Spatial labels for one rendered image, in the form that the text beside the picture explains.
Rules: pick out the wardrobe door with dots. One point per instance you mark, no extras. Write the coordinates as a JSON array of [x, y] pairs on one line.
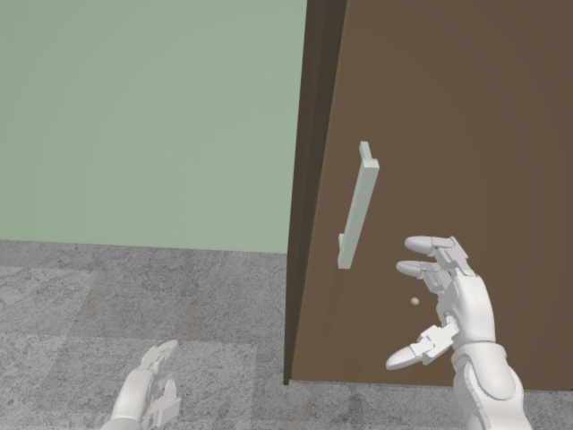
[[468, 107]]

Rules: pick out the left robot hand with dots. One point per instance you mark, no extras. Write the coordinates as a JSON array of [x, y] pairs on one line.
[[138, 398]]

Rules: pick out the handle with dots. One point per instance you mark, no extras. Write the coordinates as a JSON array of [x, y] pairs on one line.
[[363, 192]]

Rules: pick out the robot right forearm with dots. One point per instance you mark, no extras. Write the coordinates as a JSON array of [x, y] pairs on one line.
[[487, 388]]

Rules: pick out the right robot hand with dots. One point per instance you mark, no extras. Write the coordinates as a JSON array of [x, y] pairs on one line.
[[463, 294]]

